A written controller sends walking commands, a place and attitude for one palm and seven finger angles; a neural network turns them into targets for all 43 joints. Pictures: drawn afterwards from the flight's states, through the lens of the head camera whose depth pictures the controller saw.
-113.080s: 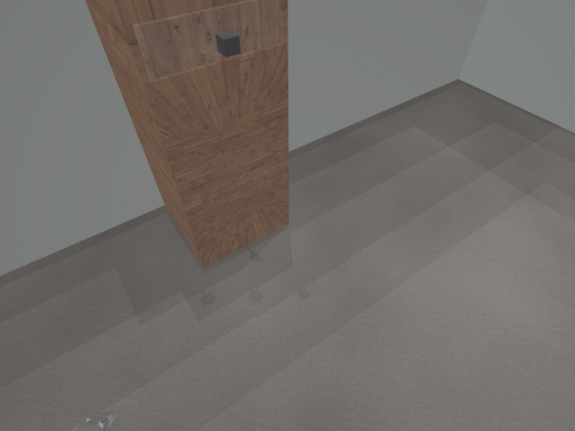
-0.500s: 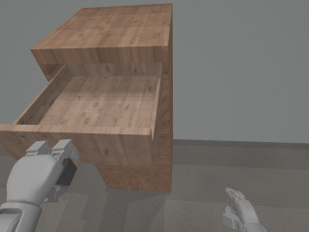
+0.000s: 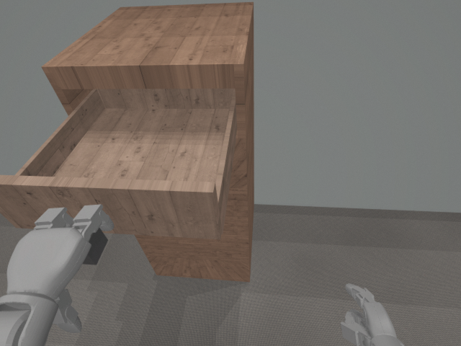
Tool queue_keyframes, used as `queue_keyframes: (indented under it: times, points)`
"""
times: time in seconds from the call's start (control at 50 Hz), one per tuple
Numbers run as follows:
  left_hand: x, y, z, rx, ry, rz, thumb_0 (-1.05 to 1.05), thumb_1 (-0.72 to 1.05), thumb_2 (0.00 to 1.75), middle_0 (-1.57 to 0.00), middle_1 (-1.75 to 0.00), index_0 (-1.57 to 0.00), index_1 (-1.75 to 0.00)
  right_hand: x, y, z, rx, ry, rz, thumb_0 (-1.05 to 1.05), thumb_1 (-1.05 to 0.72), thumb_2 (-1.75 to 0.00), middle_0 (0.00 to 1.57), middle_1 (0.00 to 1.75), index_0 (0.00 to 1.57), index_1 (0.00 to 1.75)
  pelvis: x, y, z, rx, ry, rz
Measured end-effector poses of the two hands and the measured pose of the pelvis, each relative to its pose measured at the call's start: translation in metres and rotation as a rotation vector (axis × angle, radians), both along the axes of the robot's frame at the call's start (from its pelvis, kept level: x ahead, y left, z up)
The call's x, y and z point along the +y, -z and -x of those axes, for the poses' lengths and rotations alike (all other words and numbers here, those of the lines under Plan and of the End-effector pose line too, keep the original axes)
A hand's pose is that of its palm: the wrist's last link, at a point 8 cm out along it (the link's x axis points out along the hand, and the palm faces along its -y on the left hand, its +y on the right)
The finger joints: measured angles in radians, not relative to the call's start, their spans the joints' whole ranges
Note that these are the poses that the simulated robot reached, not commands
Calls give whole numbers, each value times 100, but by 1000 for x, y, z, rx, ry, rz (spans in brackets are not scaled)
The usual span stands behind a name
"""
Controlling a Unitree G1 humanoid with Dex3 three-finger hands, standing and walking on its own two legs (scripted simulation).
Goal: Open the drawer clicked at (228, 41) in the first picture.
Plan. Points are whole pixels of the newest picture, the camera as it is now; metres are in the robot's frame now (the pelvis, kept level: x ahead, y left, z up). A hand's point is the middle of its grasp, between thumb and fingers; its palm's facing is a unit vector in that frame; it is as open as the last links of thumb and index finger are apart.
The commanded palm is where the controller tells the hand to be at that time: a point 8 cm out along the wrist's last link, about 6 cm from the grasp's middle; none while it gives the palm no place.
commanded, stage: lift the hand off the handle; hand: left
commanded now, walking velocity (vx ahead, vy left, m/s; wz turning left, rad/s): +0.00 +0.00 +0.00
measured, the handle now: (89, 232) +0.23 +0.27 +0.12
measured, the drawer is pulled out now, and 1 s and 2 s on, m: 0.29 0.29 0.29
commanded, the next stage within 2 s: draw the hand back to the body in 1.38 s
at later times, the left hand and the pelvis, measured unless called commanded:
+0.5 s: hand (54, 239) +0.19 +0.28 +0.16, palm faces +0.12 -0.05 -0.99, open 13.7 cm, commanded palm +0.15 +0.28 +0.23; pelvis -0.01 +0.01 +0.00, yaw +1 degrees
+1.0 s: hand (32, 199) +0.20 +0.28 +0.23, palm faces +0.18 +0.00 -0.98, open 13.9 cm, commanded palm +0.15 +0.28 +0.30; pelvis -0.02 +0.02 +0.00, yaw +1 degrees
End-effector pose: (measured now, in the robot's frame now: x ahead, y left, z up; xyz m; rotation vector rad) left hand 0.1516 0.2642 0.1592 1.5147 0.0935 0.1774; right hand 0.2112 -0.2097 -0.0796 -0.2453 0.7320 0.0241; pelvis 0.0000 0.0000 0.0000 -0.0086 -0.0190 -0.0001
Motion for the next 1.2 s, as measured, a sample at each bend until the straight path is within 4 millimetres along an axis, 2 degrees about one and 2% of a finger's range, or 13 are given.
queue_keyframes:
  times: [0.18,0.28,0.36,0.52,0.6,0.74,0.88,1.2]
  points:
    - [3,-7,-4,-5,30,-14,0,-49,30,-32,-120,-33,-120,0,3,4,-9,24,-13,1,-91,-90,20,30,20,30,-2,0,3,-8,1,-2]
    - [5,-29,-4,-75,36,-31,0,-49,30,-32,-120,-33,-120,4,1,2,-27,24,-24,1,-91,-90,20,30,20,30,0,0,4,-15,-4,0]
    - [15,-45,-7,-105,4,-40,0,-50,30,-32,-120,-33,-120,9,-1,-1,-34,18,-38,1,-91,-90,20,30,20,30,2,-1,5,-21,-8,-2]
    - [11,-55,-9,-67,22,-5,0,-50,30,-32,-120,-34,-121,20,-9,-6,-67,-11,-52,1,-91,-90,20,30,20,30,8,-3,9,-32,-15,-4]
    - [9,-66,-9,-91,56,-26,0,-50,30,-32,-120,-33,-121,25,-13,-7,-79,-27,-53,1,-91,-90,20,30,20,30,9,-4,10,-39,-16,-2]
    - [17,-90,-11,-151,36,-26,0,-50,30,-32,-120,-32,-120,34,-15,-7,-79,-48,-72,1,-91,-90,20,30,20,30,12,-4,13,-44,-20,0]
    - [17,-101,-18,-126,38,-33,0,-50,30,-32,-120,-32,-120,41,-14,-7,-80,-64,-90,1,-91,-90,20,30,20,30,15,-4,17,-39,-19,-3]
    - [8,-148,-24,-206,87,-63,0,-50,30,-32,-120,-32,-120,42,-11,-6,-87,-78,-106,1,-91,-90,20,30,20,30,16,-4,21,-24,-22,-4]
